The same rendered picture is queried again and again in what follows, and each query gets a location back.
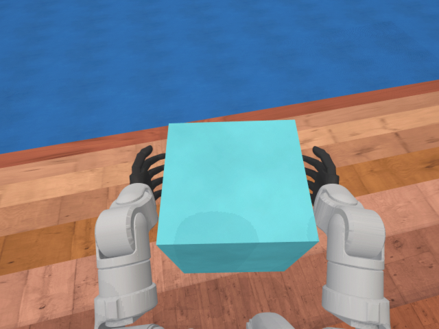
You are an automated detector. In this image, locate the right robot hand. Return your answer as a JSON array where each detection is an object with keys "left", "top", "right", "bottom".
[{"left": 302, "top": 146, "right": 340, "bottom": 205}]

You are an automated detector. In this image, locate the robot left forearm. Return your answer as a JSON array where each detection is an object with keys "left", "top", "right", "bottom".
[{"left": 94, "top": 183, "right": 158, "bottom": 329}]

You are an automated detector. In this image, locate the right robot thigh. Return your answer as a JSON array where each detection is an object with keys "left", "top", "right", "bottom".
[{"left": 246, "top": 313, "right": 295, "bottom": 329}]

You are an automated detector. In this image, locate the robot right forearm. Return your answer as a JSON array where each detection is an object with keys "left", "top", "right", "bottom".
[{"left": 313, "top": 184, "right": 391, "bottom": 329}]

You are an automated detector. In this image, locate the carton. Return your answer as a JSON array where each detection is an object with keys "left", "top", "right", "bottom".
[{"left": 156, "top": 120, "right": 319, "bottom": 273}]

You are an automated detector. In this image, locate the left robot hand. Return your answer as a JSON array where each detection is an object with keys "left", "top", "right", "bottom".
[{"left": 130, "top": 145, "right": 165, "bottom": 201}]

